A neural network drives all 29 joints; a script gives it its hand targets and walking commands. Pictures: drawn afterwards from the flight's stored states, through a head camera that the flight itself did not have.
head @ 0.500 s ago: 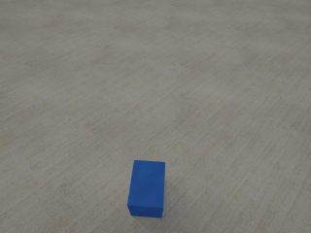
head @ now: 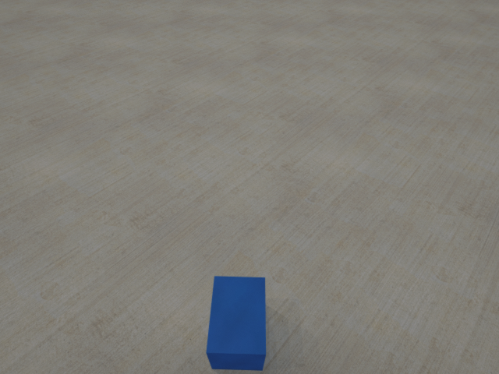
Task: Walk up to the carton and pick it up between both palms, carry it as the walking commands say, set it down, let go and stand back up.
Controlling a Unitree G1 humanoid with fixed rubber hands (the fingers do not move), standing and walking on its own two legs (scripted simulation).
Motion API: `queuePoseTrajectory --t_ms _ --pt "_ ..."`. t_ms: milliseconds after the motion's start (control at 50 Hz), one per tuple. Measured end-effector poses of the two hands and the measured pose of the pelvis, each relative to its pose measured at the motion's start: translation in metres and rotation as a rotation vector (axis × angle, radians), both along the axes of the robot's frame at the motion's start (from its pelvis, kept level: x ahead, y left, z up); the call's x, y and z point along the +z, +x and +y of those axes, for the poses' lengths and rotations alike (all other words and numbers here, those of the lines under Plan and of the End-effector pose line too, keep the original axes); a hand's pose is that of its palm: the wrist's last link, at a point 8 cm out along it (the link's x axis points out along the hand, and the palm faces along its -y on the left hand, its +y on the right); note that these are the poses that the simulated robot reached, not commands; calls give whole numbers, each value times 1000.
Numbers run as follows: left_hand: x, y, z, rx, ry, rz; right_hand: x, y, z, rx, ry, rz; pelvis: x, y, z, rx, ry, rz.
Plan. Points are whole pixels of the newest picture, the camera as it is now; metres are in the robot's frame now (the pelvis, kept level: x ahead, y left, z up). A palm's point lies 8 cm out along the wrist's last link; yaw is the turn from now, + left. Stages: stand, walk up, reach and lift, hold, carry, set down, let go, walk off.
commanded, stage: walk up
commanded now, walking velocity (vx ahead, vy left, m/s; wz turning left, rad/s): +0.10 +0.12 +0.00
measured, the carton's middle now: (238, 323) +0.42 +0.04 -0.66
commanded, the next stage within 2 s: stand in 1.26 s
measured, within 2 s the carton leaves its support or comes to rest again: neither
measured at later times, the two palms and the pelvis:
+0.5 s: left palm out of the picture +0.09 +0.27 -0.14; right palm out of the picture +0.04 -0.24 -0.14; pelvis +0.02 +0.02 -0.01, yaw +1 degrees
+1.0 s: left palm out of the picture +0.04 +0.28 -0.13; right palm out of the picture +0.01 -0.19 -0.15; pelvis -0.02 +0.03 +0.00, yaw +0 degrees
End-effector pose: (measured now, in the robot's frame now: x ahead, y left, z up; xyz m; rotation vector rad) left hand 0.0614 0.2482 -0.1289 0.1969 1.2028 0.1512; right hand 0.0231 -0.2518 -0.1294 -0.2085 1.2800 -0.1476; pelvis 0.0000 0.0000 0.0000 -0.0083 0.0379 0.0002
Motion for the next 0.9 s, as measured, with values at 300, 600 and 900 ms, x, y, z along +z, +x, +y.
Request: queuePoseTrajectory --t_ms 300,600,900 --pt "12 45 -12 7 68 -52 -19 34 -6 -4 51 12 -4 31 -17 6 42 -32" --pt "-12 14 37 23 -13 21 4 17 41 2 -34 16 -2 14 41 11 -35 -28" --pt "-2 -16 45 15 16 54 -6 -11 72 -30 52 -11 1 -13 46 -6 -1 -32"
